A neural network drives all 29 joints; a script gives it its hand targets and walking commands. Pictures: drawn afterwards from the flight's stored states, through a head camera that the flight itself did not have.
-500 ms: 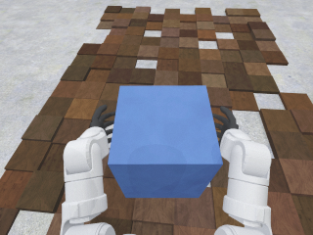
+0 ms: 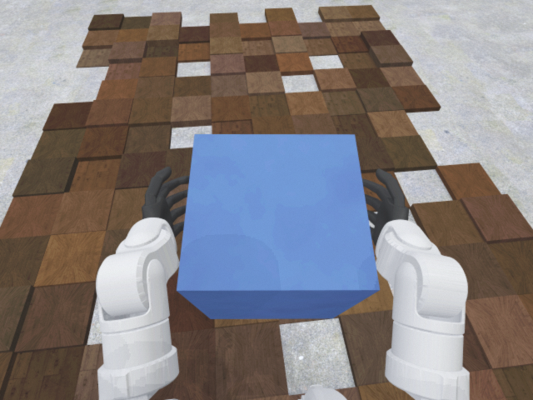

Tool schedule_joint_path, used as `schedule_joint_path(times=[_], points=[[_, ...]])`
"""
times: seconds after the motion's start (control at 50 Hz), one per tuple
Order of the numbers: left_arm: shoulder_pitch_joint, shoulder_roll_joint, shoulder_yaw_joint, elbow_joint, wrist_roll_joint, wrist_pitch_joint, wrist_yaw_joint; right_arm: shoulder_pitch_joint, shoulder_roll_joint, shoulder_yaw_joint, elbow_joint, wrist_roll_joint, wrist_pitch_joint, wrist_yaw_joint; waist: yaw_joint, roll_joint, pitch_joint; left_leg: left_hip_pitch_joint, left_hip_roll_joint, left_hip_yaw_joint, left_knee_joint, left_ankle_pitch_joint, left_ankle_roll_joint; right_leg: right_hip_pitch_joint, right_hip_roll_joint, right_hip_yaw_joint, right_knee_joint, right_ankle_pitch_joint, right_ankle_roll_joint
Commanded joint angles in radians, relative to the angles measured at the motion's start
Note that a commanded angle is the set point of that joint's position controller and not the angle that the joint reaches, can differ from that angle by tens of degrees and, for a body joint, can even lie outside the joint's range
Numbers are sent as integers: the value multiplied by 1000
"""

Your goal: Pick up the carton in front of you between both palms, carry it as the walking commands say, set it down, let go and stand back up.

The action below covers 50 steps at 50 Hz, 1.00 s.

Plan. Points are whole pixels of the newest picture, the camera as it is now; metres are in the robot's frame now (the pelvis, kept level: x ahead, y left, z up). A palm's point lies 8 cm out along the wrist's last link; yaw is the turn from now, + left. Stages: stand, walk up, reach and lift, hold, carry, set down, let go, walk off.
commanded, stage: carry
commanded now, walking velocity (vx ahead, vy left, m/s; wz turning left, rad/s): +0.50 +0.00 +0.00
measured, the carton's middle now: (273, 239) +0.35 -0.02 +0.04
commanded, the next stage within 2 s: none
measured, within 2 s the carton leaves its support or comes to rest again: neither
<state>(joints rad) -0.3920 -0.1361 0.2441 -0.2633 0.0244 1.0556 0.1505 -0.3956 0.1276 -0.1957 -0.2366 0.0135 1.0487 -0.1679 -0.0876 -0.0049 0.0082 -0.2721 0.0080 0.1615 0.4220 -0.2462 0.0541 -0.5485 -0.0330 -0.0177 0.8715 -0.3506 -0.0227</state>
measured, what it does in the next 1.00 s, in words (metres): walks ahead: right foot, then left foot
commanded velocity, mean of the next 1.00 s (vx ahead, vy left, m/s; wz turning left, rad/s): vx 0.36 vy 0.00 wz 0.00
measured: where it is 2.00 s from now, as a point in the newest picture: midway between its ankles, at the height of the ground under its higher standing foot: (263, 246)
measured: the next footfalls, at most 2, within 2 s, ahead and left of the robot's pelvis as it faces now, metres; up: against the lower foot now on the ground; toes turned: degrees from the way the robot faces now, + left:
right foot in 0.14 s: +0.25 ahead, -0.11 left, -0.01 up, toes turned -4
left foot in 0.54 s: +0.55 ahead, +0.09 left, +0.00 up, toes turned +10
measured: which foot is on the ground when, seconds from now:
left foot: down 0.00-0.16, up 0.18-0.52, down 0.54-0.88, up 0.90-1.00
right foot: up 0.00-0.12, down 0.14-0.54, up 0.56-0.82, down 0.84-1.00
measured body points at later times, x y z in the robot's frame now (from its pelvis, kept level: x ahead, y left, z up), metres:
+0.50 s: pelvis +0.35 -0.02 -0.01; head +0.36 -0.03 +0.44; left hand +0.69 +0.17 +0.13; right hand +0.72 -0.13 +0.12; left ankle +0.47 +0.10 -0.73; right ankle +0.22 -0.11 -0.74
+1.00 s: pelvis +0.66 -0.04 -0.02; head +0.72 -0.06 +0.43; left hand +1.00 +0.11 +0.06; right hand +1.01 -0.19 +0.05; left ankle +0.59 +0.07 -0.68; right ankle +0.69 -0.12 -0.75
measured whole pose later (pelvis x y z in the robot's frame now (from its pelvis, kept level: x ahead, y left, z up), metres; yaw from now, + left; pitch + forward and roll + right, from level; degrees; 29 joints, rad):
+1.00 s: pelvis +0.66 -0.04 -0.02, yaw +1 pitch +5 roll +1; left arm -0.36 -0.17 0.24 -0.19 0.06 1.01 0.14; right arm -0.39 0.10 -0.21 -0.16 0.03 1.04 -0.16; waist 0.00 0.02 0.01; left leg -0.48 0.01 0.04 1.06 -0.55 -0.02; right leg -0.40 0.01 -0.08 0.52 -0.22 -0.06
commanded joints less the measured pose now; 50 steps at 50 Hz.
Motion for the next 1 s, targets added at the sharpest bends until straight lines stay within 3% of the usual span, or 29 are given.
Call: schedule_joint_path(times=[0.0,0.04,0.08,0.12,0.14,0.16,0.2,0.24,0.28,0.34,0.38,0.44,0.5,0.52,0.54,0.56,0.58,0.64,0.68,0.72,0.78,0.8,0.84,0.86,0.88,0.9,0.92,0.96,0.98], points=[[-504,-603,-596,-67,-140,-2,9,-620,635,689,-162,268,5,51,27,199,-394,295,181,-149,-109,232,100,25,25,-85,-253,168,-1],[-561,-540,-609,-64,-166,25,10,-554,595,639,-97,245,33,42,41,87,-389,245,225,-143,-78,325,72,124,27,-99,-275,320,-9],[-534,-542,-586,-43,-181,61,15,-645,538,619,-171,237,54,19,65,118,-376,238,159,-67,58,354,53,210,65,-151,-430,305,-14],[-543,-491,-535,-6,-186,97,21,-620,503,588,-104,209,88,-8,149,54,-443,42,107,-6,306,324,-1,526,47,-117,-422,238,-57],[-547,-412,-519,2,-155,107,38,-641,489,538,-70,216,118,-17,157,-144,-498,-175,12,17,590,119,-51,686,-197,268,-455,179,-165],[-531,-375,-477,37,-164,124,46,-637,470,531,-45,203,138,-32,184,-336,-455,-447,-72,-46,827,-249,-55,797,-273,481,-509,238,-251],[-659,-502,-549,-23,-232,132,31,-680,512,463,-52,183,147,-31,221,-84,-481,-582,-9,-172,959,-267,-14,801,-310,512,-487,386,-285],[-814,-597,-576,-52,-303,134,9,-711,555,453,-5,169,150,-25,171,11,-439,-534,59,-215,814,-218,15,658,-305,443,-523,293,-224],[-852,-669,-618,-65,-324,117,-22,-728,633,450,40,114,145,-25,131,-36,-423,-426,66,-175,698,-106,-5,534,-265,306,-558,290,-182],[-841,-718,-634,36,-344,107,-46,-686,649,465,72,77,128,-19,153,-143,-405,-432,46,-137,466,-27,-19,574,-248,195,-560,385,-196],[-782,-704,-631,36,-319,100,-42,-677,647,464,78,70,125,-14,169,-45,-355,-449,14,-68,325,87,-30,628,-186,141,-506,609,-173],[-766,-703,-617,82,-298,91,-38,-573,624,437,142,31,124,-7,173,-148,-305,-345,-35,18,152,186,-27,623,-150,52,-482,756,-116],[-703,-740,-614,105,-284,80,-38,-636,651,492,60,82,101,3,101,-121,-393,92,-64,51,5,275,30,434,-109,-42,-312,744,-33],[-694,-720,-607,128,-237,84,-38,-645,665,504,49,78,92,3,-11,-66,-485,351,86,-96,25,337,87,281,-72,-92,-92,547,30],[-683,-753,-629,138,-260,86,-40,-604,621,478,80,63,85,-3,0,224,-582,610,354,-509,37,447,207,-18,59,-25,171,-119,54],[-672,-729,-612,116,-273,87,-41,-569,638,475,101,95,80,-3,-7,296,-609,695,363,-636,33,410,311,-179,103,26,393,-209,29],[-700,-737,-615,79,-244,69,-38,-582,727,533,103,108,71,13,-38,236,-582,665,392,-636,54,402,346,-305,53,77,487,-210,-2],[-681,-818,-602,27,-189,31,-38,-758,859,651,-64,216,16,52,1,84,-534,483,313,-472,27,384,217,-220,-24,94,253,-73,-17],[-623,-773,-589,24,-144,-3,-37,-727,862,730,-50,256,-10,64,-7,98,-486,357,321,-409,10,310,197,-123,-23,68,-12,-139,-5],[-478,-730,-572,43,-93,-30,-23,-689,830,745,-90,288,-26,74,10,163,-508,307,268,-274,36,406,151,-9,-8,40,-110,124,1],[-454,-696,-591,14,-69,-47,-16,-576,817,745,-55,282,-35,90,-4,96,-475,246,160,-136,91,502,106,132,95,-85,-343,337,30],[-416,-664,-573,50,-41,-37,-19,-575,794,759,-26,276,-36,86,-2,172,-437,206,162,-126,153,462,82,180,62,-60,-417,405,17],[-400,-637,-579,51,-49,-29,-29,-505,755,723,21,209,-26,75,52,105,-456,46,98,-30,365,317,5,479,32,-102,-487,557,-24],[-435,-674,-612,38,-91,-39,-24,-560,730,711,-57,223,-33,77,106,-31,-517,-199,43,-11,521,177,-49,786,-118,73,-365,860,-135],[-365,-649,-561,83,-79,-41,-17,-566,758,729,-40,254,-23,74,162,-279,-596,-414,-18,-68,755,-312,-87,974,-285,306,-317,1215,-229],[-396,-663,-614,30,-113,-38,-20,-484,768,697,16,233,-15,73,149,-238,-604,-496,-20,-142,816,-408,-75,975,-298,341,-329,1172,-270],[-400,-676,-643,35,-124,-39,-24,-548,773,675,6,237,-15,68,141,-131,-599,-494,-4,-152,818,-395,-80,940,-298,328,-333,1080,-252],[-511,-731,-669,-47,-200,-59,-48,-552,790,678,-28,210,-25,61,123,-119,-553,-445,40,-174,608,-296,-74,851,-240,247,-360,1017,-136],[-567,-752,-704,-78,-225,-62,-58,-580,784,682,-62,198,-39,52,133,-112,-548,-421,38,-160,534,-277,-79,834,-253,224,-375,1009,-144]])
